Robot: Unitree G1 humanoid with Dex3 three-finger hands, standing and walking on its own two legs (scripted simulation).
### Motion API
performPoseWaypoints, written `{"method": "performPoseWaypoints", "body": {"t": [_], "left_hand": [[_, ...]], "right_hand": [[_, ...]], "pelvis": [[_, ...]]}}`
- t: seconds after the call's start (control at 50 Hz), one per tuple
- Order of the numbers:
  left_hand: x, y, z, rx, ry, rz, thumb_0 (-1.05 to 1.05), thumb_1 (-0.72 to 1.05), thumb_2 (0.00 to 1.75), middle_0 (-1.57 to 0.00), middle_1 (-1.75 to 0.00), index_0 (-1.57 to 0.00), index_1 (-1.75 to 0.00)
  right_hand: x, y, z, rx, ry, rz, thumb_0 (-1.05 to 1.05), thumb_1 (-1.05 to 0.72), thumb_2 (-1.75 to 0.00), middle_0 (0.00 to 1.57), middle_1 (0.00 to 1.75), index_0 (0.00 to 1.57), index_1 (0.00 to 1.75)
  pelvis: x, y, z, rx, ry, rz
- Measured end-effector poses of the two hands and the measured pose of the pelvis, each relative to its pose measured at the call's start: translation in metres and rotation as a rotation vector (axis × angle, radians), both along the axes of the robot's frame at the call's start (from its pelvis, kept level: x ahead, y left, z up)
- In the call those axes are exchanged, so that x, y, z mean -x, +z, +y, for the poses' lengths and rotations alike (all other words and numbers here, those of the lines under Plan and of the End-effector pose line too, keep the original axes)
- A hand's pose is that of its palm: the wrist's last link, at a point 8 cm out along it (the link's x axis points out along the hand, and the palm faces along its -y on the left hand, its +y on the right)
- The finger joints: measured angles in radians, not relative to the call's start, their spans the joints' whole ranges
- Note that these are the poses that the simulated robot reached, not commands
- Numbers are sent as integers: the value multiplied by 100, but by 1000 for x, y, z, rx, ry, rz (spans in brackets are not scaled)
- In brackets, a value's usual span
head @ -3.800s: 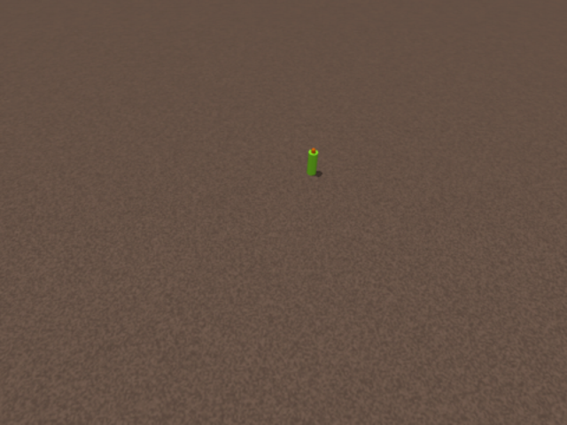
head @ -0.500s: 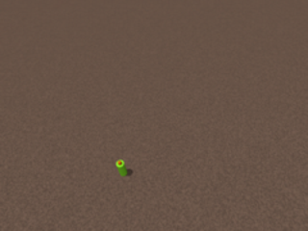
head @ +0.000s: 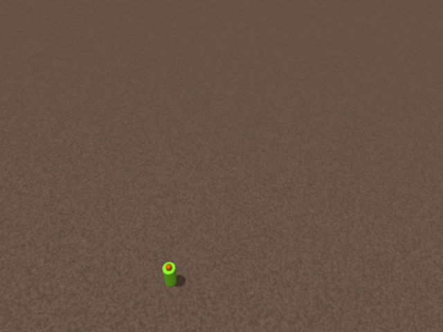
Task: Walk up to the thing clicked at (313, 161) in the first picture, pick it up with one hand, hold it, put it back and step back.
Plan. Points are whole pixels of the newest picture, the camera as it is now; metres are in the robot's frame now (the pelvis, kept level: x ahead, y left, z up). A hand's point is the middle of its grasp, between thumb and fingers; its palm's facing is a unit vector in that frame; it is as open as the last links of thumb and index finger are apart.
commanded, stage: walk up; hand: left
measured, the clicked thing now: (169, 273) +0.49 +0.18 -0.67
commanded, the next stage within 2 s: stand in 1.90 s
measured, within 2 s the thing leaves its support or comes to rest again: neither
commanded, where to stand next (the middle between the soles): +0.14 -0.01 m, yaw +0 degrees
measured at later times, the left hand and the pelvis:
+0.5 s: hand out of the picture +0.13 +0.25 -0.14, palm faces -0.07 -0.92 -0.39, open 7.3 cm; pelvis +0.03 -0.01 +0.00, yaw -2 degrees
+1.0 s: hand out of the picture +0.14 +0.23 -0.14, palm faces -0.06 -0.95 -0.31, open 7.3 cm; pelvis +0.05 -0.01 +0.03, yaw -2 degrees
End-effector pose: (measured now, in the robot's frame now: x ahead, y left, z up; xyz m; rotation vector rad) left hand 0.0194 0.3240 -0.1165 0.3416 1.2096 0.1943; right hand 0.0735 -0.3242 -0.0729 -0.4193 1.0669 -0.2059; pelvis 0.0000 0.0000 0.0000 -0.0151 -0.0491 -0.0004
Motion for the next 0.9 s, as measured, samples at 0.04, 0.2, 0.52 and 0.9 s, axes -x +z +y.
{"method": "performPoseWaypoints", "body": {"t": [0.04, 0.2, 0.52, 0.9], "left_hand": [[-14, -1, 1, 10, -15, 19, 1, 91, 90, -20, -30, -21, -30], [-65, 4, 3, 21, -26, 1, 0, 91, 90, -20, -30, -21, -30], [-105, 19, -32, -23, -59, -38, 0, 91, 90, -20, -30, -21, -30], [-127, 17, -49, 64, -42, -19, 0, 91, 90, -20, -30, -21, -30]], "right_hand": [[-5, 5, 8, 1, -21, -6, 0, -90, -90, 20, 30, 20, 30], [-13, 3, 29, -9, -43, 57, 0, -90, -90, 21, 30, 21, 30], [-37, -46, 26, -137, -74, 57, 0, -90, -90, 21, 30, 20, 30], [-11, -14, 1, -50, -127, 163, 1, -90, -90, 20, 30, 20, 30]], "pelvis": [[-9, 4, 6, 17, 0, -2], [-31, 13, 14, 1, -9, -8], [-33, 4, -6, -29, -29, -15], [-47, 24, -10, -17, -35, 3]]}}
